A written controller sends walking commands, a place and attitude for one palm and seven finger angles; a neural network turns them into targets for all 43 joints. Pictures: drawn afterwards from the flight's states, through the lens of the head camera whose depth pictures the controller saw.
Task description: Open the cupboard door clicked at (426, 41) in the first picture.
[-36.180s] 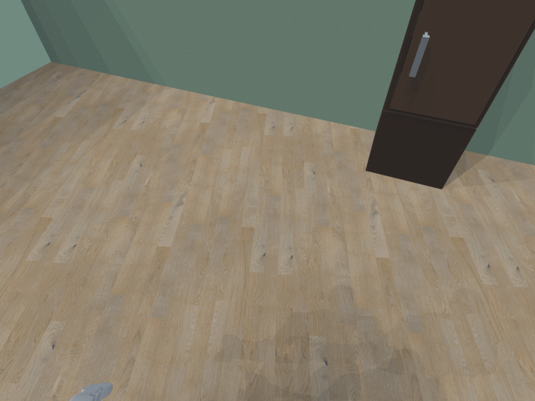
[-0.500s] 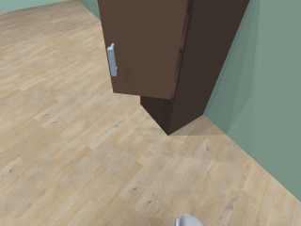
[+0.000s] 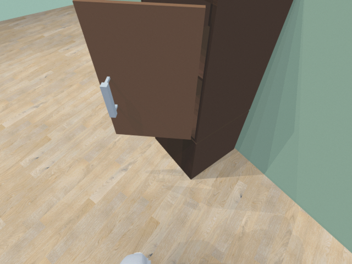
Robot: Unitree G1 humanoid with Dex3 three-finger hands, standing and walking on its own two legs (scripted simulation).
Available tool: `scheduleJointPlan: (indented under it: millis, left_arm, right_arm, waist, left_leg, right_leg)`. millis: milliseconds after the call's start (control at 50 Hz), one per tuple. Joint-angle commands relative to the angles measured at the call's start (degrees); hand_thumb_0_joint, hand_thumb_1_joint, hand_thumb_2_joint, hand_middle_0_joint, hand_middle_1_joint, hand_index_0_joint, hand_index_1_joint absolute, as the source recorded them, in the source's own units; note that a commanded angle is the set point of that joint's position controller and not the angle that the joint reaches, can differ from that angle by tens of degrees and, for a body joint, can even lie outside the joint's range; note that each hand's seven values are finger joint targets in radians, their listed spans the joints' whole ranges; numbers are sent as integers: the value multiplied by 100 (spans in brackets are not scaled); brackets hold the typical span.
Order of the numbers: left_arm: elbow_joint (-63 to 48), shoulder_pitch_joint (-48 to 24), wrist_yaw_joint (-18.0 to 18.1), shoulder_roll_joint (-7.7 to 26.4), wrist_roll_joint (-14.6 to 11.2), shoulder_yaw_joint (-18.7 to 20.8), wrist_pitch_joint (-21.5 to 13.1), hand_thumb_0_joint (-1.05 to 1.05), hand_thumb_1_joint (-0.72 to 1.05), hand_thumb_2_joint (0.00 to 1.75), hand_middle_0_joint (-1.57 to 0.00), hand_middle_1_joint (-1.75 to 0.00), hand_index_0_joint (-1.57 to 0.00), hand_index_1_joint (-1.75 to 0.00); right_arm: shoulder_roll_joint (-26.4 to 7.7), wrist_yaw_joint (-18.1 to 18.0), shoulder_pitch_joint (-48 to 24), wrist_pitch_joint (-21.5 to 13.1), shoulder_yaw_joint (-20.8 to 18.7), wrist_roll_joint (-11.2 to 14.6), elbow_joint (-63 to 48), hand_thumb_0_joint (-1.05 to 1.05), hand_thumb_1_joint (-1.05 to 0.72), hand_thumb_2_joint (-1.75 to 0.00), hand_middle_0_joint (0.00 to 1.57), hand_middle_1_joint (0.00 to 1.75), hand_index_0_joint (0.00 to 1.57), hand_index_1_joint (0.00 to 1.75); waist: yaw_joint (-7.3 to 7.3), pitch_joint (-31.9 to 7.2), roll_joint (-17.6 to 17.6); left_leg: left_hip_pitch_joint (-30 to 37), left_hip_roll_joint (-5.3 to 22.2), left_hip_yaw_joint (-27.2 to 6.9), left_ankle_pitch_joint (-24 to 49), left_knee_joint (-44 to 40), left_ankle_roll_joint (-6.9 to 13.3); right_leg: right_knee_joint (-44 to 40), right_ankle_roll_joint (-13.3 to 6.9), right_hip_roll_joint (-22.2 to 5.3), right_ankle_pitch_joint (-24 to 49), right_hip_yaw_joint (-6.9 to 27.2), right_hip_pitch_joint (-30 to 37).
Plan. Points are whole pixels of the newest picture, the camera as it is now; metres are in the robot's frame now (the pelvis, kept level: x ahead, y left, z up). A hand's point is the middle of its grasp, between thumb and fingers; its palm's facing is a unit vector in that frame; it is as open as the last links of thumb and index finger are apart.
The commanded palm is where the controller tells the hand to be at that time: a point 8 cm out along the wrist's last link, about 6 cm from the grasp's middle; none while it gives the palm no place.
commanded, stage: take the last steps up to it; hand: left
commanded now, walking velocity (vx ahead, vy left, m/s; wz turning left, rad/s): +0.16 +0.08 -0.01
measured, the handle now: (110, 97) +0.68 +0.29 -0.09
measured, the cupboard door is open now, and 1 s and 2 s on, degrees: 48 48 48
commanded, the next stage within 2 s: come to a stop and stand still in 0.04 s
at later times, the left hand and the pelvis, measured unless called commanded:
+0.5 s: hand (96, 261) +0.15 +0.22 -0.18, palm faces +0.01 -0.98 -0.22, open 7.4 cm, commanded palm none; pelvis +0.10 +0.03 -0.01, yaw -2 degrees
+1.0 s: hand out of the picture +0.13 +0.19 -0.18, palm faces +0.04 -0.98 -0.19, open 7.4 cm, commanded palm none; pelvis +0.08 +0.00 +0.00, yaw -1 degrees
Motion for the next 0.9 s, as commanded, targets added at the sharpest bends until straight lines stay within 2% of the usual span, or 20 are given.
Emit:
scheduleJointPlan:
  millis: [0, 80, 100, 120, 140, 160, 240, 420, 480, 500, 520, 540, 560, 580, 640, 720, 800, 840, 860, 880]
  left_arm:
    - [49, 494, -61, 683, 41, 55, -49, 0, 90, 90, -20, -30, -20, -30]
    - [134, 422, -82, 762, 10, 55, 65, 0, 90, 90, -20, -30, -20, -30]
    - [110, 488, -100, 627, 23, 11, 110, 0, 90, 90, -20, -30, -20, -30]
    - [32, 560, -98, 383, -9, -37, 143, 0, 90, 90, -20, -30, -20, -30]
    - [-111, 378, -74, 278, -27, -107, 152, 0, 90, 90, -20, -30, -20, -30]
    - [-107, 349, -39, 280, -6, -141, 175, 0, 90, 90, -20, -30, -20, -30]
    - [320, 762, 8, 281, -79, -196, 386, 0, 90, 90, -20, -30, -20, -30]
    - [-182, 454, 16, 499, 3, 6, 685, 0, 90, 90, -20, -30, -20, -30]
    - [-215, 632, 6, 510, 10, 28, 624, 0, 90, 90, -20, -30, -20, -30]
    - [-227, 735, 17, 621, 37, 43, 567, 0, 90, 90, -20, -30, -20, -30]
    - [-273, 698, 42, 939, 88, 83, 505, 0, 90, 90, -20, -30, -20, -30]
    - [-305, 501, 69, 1319, 103, 113, 462, 0, 90, 90, -20, -30, -20, -30]
    - [-327, 403, 68, 1295, 66, 47, 415, 0, 90, 90, -20, -30, -20, -30]
    - [-377, 199, 90, 1171, 65, 22, 404, 0, 90, 90, -20, -30, -20, -30]
    - [-354, -42, 141, 982, 29, -2, 363, 0, 90, 90, -20, -30, -20, -30]
    - [-240, 187, 140, 1130, 32, 45, 339, 0, 90, 90, -20, -30, -20, -30]
    - [-127, 42, 118, 1166, -7, 40, 342, 0, 90, 90, -20, -30, -20, -30]
    - [-139, -43, 93, 938, -80, -7, 368, 0, 90, 90, -20, -30, -20, -30]
    - [-136, -12, 67, 744, -93, -58, 390, 0, 90, 90, -20, -30, -20, -30]
    - [-103, -16, 72, 638, -78, -102, 414, 0, 90, 90, -20, -30, -20, -30]
  right_arm:
    - [-38, 70, 68, -127, -25, 15, -341, 0, -90, -90, 20, 30, 20, 30]
    - [-395, 43, 264, -229, -62, -11, -291, 0, -90, -90, 20, 30, 20, 30]
    - [-722, 8, 604, -257, -134, -17, -224, 0, -90, -90, 20, 30, 20, 30]
    - [-1193, -58, 1011, -262, -229, -84, -187, 0, -90, -90, 20, 30, 20, 30]
    - [-1404, -137, 1263, -218, -238, -97, -215, 0, -90, -90, 20, 30, 20, 30]
    - [-1341, -185, 874, -174, -167, -86, -321, 0, -90, -90, 20, 30, 20, 30]
    - [-928, -348, -354, -186, 81, -9, -508, 0, -90, -90, 20, 30, 20, 30]
    - [-1355, -406, -533, 115, -260, -21, -552, 0, -90, -90, 20, 30, 20, 30]
    - [-1343, -359, -663, 163, -297, 15, -589, 0, -90, -90, 20, 30, 20, 30]
    - [-1225, -333, -628, 177, -294, 36, -606, 0, -90, -90, 20, 30, 20, 30]
    - [-1000, -290, -532, 197, -276, 85, -645, 0, -90, -90, 20, 30, 20, 30]
    - [-659, -224, -536, 247, -206, 115, -746, 0, -90, -90, 20, 30, 20, 30]
    - [-715, -199, -626, 326, -203, 112, -736, 0, -90, -90, 20, 30, 20, 30]
    - [-601, -175, -761, 361, -192, 92, -737, 0, -90, -90, 20, 30, 20, 30]
    - [-643, -171, -606, 344, -143, 100, -580, 0, -90, -90, 20, 30, 20, 30]
    - [-624, -133, -662, 283, -99, 108, -565, 0, -90, -90, 20, 30, 20, 30]
    - [-549, -148, -224, 216, -55, 104, -386, 0, -90, -90, 20, 30, 20, 30]
    - [-745, -172, 1, 124, -54, 68, -319, 0, -90, -90, 20, 30, 20, 30]
    - [-921, -193, -135, 82, -61, 38, -354, 0, -90, -90, 20, 30, 20, 30]
    - [-1019, -205, -316, 90, -41, 27, -394, 0, -90, -90, 20, 30, 20, 30]
  waist:
    - [126, -98, -767]
    - [-80, -132, -531]
    - [-220, -285, 185]
    - [-376, -408, 1294]
    - [-482, -542, 1500]
    - [-295, -298, 822]
    - [177, -416, 747]
    - [78, -644, 890]
    - [203, -751, 930]
    - [256, -722, 491]
    - [216, -828, -446]
    - [181, -604, -1541]
    - [271, -619, -1185]
    - [180, -430, -769]
    - [93, -481, -906]
    - [299, -500, -890]
    - [133, -518, -818]
    - [81, -575, -298]
    - [174, -565, 322]
    - [249, -493, 404]
  left_leg:
    - [536, -141, 204, 386, -1116, -34]
    - [1816, -381, 376, 861, -2332, -1]
    - [2450, -57, -101, 819, -2474, 134]
    - [2854, 998, -1431, 730, -2908, 638]
    - [2684, 1797, -2434, 1190, -3503, 1228]
    - [2034, 1865, -2248, 1622, -3517, 1395]
    - [1487, 1289, -899, 4568, -3175, 1094]
    - [1729, 1543, -842, 4479, -2806, 1206]
    - [1563, 1173, -640, 3581, -2508, 896]
    - [1340, 905, -531, 2897, -2178, 689]
    - [985, 266, -83, 1493, -1548, 321]
    - [458, -470, 253, -1091, -691, 33]
    - [569, -456, -231, -1700, 175, 50]
    - [388, -473, -447, -1475, 612, 65]
    - [136, -382, -459, -1087, 550, -32]
    - [424, -472, -252, -928, -738, -110]
    - [1405, -546, -139, 96, -2403, -75]
    - [2103, -101, -532, 1256, -2993, 143]
    - [1939, 368, -997, 1811, -2984, 368]
    - [1505, 574, -1066, 1668, -3052, 522]
  right_leg:
    - [-1006, -696, -1374, 996, 848, -351]
    - [-324, -389, -1079, 95, 715, -851]
    - [412, -241, -786, -577, 560, -1376]
    - [1612, 11, -179, -1401, -11, -2049]
    - [2881, 103, 86, -2193, 102, -2192]
    - [3289, 49, -165, -2114, 560, -1967]
    - [2500, 256, -330, -1399, 763, -933]
    - [2245, 178, -21, -1175, 689, -1032]
    - [999, 157, 59, -48, 508, -350]
    - [340, 112, -32, 814, 669, -12]
    - [-192, -97, -748, 2093, 1585, 240]
    - [-475, -664, -1798, 3074, 2392, 96]
    - [-587, -1064, -2091, 2864, 2309, -338]
    - [-536, -1082, -1801, 2801, 2104, -431]
    - [-203, -971, -1492, 3658, 1673, 237]
    - [-175, -927, -1491, 3690, 1736, 701]
    - [4, -646, -1314, 2817, 1673, 329]
    - [287, -258, -889, 1649, 1357, -248]
    - [287, -32, -514, 939, 1092, -319]
    - [140, 61, -359, 370, 921, -33]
